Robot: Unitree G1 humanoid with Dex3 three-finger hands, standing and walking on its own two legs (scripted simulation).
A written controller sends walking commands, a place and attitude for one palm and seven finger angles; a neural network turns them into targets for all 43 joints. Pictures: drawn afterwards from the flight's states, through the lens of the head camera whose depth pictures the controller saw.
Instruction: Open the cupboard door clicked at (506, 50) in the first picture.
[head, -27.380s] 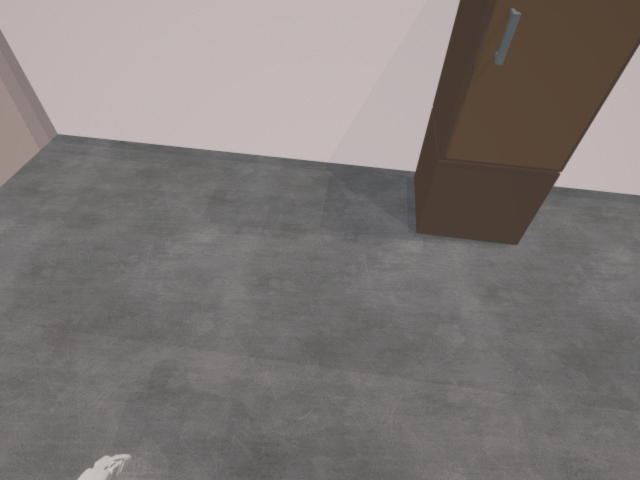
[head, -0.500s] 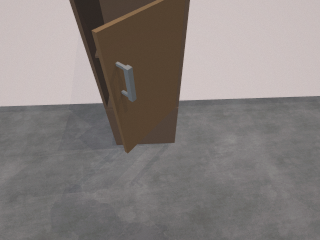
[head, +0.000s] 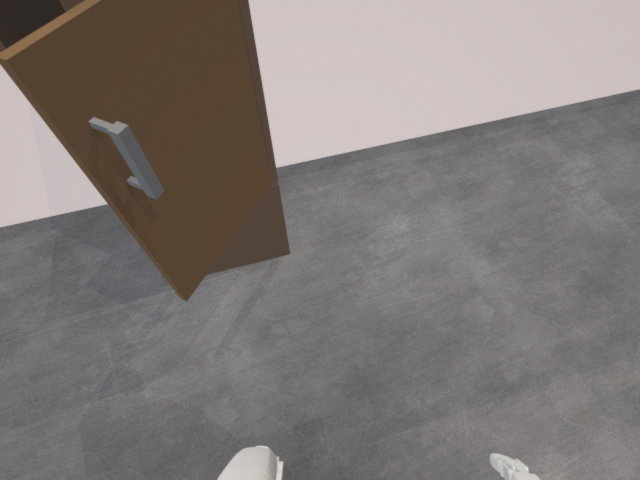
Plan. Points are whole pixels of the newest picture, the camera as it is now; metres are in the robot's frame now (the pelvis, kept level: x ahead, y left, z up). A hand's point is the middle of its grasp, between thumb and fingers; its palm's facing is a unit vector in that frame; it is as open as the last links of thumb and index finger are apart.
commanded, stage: walk to a spot facing it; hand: left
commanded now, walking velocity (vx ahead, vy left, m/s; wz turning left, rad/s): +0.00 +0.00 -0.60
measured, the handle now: (128, 159) +0.49 +0.32 +0.07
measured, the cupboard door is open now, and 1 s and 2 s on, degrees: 49 49 49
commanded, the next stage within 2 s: none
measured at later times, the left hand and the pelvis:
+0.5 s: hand (208, 435) +0.18 +0.19 -0.17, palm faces -0.26 -0.92 -0.28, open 7.4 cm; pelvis +0.02 +0.00 -0.03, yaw -18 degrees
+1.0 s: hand (265, 381) +0.26 +0.12 -0.17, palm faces -0.54 -0.83 -0.16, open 7.4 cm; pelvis +0.06 +0.00 +0.00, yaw -35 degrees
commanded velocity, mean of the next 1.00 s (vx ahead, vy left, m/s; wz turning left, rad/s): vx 0.06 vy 0.00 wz -0.60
